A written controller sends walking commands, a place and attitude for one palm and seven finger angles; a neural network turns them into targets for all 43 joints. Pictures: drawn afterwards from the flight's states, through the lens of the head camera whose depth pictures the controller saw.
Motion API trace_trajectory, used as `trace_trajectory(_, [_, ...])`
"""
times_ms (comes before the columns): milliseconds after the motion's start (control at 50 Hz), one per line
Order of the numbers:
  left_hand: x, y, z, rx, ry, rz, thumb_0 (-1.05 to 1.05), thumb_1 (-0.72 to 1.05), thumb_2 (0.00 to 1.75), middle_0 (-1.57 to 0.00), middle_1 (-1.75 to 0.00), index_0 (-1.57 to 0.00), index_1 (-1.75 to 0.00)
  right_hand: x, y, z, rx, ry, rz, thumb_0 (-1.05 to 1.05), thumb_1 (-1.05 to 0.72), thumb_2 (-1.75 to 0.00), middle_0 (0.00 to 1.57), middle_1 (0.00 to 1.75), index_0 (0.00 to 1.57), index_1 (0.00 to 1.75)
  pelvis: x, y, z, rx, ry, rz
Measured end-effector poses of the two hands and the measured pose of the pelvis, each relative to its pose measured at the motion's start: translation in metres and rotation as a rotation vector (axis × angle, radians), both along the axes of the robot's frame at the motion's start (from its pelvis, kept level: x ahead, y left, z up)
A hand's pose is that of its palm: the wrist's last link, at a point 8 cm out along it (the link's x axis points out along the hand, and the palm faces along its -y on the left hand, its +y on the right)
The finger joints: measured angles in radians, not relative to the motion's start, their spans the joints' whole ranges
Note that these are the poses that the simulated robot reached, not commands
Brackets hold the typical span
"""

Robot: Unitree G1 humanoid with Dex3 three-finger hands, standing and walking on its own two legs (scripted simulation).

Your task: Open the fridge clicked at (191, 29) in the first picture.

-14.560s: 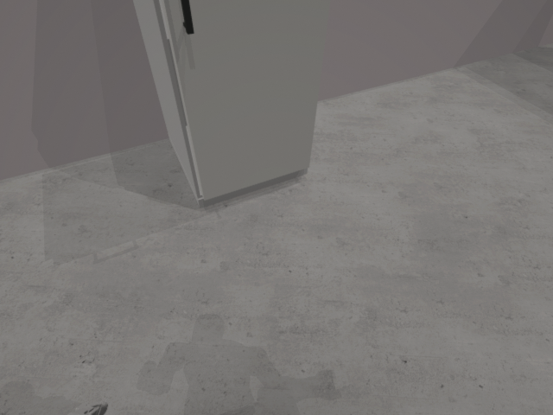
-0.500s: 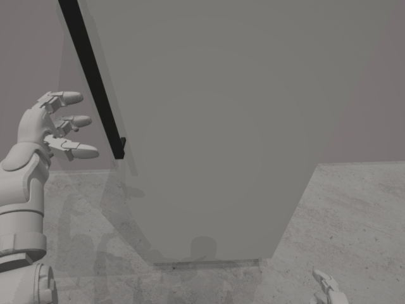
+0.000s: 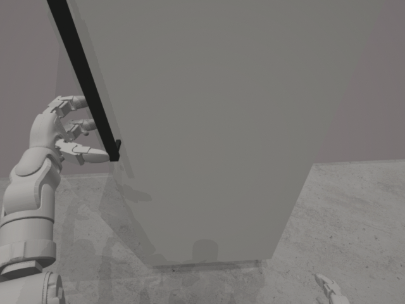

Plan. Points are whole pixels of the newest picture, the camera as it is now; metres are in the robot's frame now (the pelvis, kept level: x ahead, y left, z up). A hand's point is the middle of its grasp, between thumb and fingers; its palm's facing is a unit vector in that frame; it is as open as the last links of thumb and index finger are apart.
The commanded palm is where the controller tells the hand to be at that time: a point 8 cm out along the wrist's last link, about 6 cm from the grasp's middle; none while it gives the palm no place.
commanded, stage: feel for the door with the fingertips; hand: left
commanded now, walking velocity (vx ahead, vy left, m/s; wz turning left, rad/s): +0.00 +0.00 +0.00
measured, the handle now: (91, 79) +0.43 +0.24 +0.26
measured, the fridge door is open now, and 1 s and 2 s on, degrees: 0 0 0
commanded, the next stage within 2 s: slide the fingers in behind the handle in 0.44 s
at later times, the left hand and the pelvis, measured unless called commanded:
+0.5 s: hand (92, 126) +0.38 +0.24 +0.19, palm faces +0.18 -0.98 +0.00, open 13.8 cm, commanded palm +0.36 +0.29 +0.18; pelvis +0.00 +0.00 +0.00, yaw +1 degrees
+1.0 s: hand (98, 130) +0.37 +0.23 +0.19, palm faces +0.16 -0.99 +0.01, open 13.9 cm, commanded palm +0.34 +0.28 +0.18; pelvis +0.00 +0.01 +0.00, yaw +0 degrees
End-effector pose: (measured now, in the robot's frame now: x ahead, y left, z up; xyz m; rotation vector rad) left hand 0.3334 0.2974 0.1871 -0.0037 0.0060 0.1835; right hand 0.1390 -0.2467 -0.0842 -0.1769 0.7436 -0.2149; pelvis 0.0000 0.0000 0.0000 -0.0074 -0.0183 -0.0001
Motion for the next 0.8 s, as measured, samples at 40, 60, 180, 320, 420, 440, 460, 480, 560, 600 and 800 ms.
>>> trace_trajectory(40, [0.0,-0.003,0.001,-0.002,-0.003,-0.001,-0.01,-0.5,0.3,-0.3,-1.2,-0.3,-1.2,0.003,0.002,0.001,0.002,-0.01,0.007,0.02,-0.9,-0.9,0.2,0.3,0.2,0.3,-0.001,0.0,0.0,0.0,-0.001,0.001])
trace_trajectory(60, [0.001,-0.004,0.001,-0.001,-0.003,-0.003,-0.01,-0.5,0.3,-0.3,-1.2,-0.3,-1.2,0.005,0.003,0.002,0.003,-0.014,0.01,0.02,-0.9,-0.9,0.2,0.3,0.2,0.3,-0.001,0.0,0.0,0.0,-0.002,0.001])
trace_trajectory(180, [0.004,-0.011,0.002,-0.002,0.003,-0.011,-0.01,-0.5,0.3,-0.3,-1.2,-0.3,-1.2,0.011,0.008,0.005,0.005,-0.028,0.024,0.02,-0.9,-0.9,0.2,0.3,0.2,0.3,-0.003,0.0,0.0,-0.001,-0.005,0.004])
trace_trajectory(320, [0.009,-0.009,0.003,0.004,0.011,0.003,-0.01,-0.5,0.3,-0.3,-1.2,-0.3,-1.2,0.008,0.009,0.004,0.002,-0.014,0.022,0.01,-0.9,-0.9,0.2,0.3,0.2,0.3,-0.003,0.001,0.001,-0.001,-0.004,0.005])
trace_trajectory(420, [0.016,-0.008,0.004,0.005,0.013,-0.004,-0.01,-0.5,0.3,-0.3,-1.2,-0.3,-1.2,0.0,0.006,0.001,-0.006,0.018,0.012,0.01,-0.9,-0.9,0.2,0.3,0.2,0.3,-0.002,0.002,0.001,-0.002,0.001,0.007])
trace_trajectory(440, [0.017,-0.008,0.004,0.003,0.013,-0.005,-0.01,-0.5,0.3,-0.3,-1.2,-0.31,-1.21,-0.002,0.006,0.0,-0.008,0.025,0.01,0.01,-0.9,-0.9,0.2,0.3,0.2,0.3,-0.002,0.002,0.001,-0.003,0.002,0.008])
trace_trajectory(460, [0.017,-0.007,0.004,0.003,0.013,-0.005,-0.01,-0.5,0.3,-0.31,-1.2,-0.32,-1.21,-0.004,0.005,-0.001,-0.01,0.034,0.009,0.01,-0.9,-0.9,0.2,0.3,0.2,0.3,-0.002,0.003,0.001,-0.003,0.003,0.009])
trace_trajectory(480, [0.018,-0.007,0.004,0.003,0.013,-0.005,-0.01,-0.5,0.3,-0.31,-1.21,-0.32,-1.22,-0.006,0.005,-0.002,-0.011,0.041,0.008,0.01,-0.9,-0.9,0.2,0.3,0.2,0.3,-0.002,0.003,0.002,-0.003,0.004,0.01])
trace_trajectory(560, [0.019,-0.005,0.004,0.004,0.012,0.0,-0.01,-0.5,0.3,-0.34,-1.23,-0.34,-1.24,-0.012,0.003,-0.005,-0.015,0.067,0.005,0.01,-0.9,-0.9,0.2,0.3,0.2,0.3,-0.001,0.003,0.002,-0.004,0.007,0.014])
trace_trajectory(600, [0.02,-0.005,0.004,0.005,0.013,0.0,-0.01,-0.5,0.3,-0.34,-1.23,-0.35,-1.25,-0.014,0.003,-0.007,-0.016,0.077,0.005,0.01,-0.9,-0.9,0.2,0.3,0.2,0.3,-0.002,0.004,0.002,-0.004,0.008,0.016])
trace_trajectory(800, [0.018,-0.007,0.003,0.002,0.012,-0.008,-0.01,-0.5,0.3,-0.33,-1.23,-0.34,-1.24,-0.015,0.005,-0.005,-0.003,0.06,-0.004,0.02,-0.9,-0.9,0.2,0.3,0.2,0.3,-0.002,0.005,0.002,-0.004,0.007,0.008])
